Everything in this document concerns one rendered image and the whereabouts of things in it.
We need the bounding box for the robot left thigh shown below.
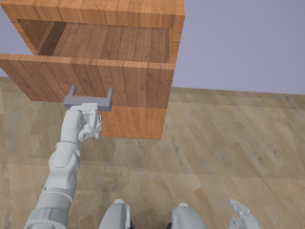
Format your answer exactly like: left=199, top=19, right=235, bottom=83
left=98, top=202, right=131, bottom=229

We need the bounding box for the cabinet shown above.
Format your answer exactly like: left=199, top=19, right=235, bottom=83
left=0, top=0, right=186, bottom=140

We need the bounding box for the drawer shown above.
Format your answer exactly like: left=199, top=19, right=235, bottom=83
left=0, top=21, right=174, bottom=109

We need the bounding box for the handle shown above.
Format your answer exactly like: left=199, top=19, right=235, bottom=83
left=62, top=85, right=113, bottom=112

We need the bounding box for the robot left hand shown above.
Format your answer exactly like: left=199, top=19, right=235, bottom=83
left=60, top=103, right=102, bottom=147

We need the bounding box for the robot thigh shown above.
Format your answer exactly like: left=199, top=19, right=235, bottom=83
left=98, top=202, right=131, bottom=229
left=172, top=206, right=208, bottom=229

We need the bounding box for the robot right hand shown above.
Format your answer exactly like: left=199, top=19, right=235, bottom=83
left=227, top=199, right=262, bottom=229

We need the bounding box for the robot right thigh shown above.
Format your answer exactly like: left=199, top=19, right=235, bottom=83
left=172, top=206, right=208, bottom=229

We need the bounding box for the robot left forearm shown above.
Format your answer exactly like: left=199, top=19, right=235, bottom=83
left=23, top=141, right=82, bottom=229

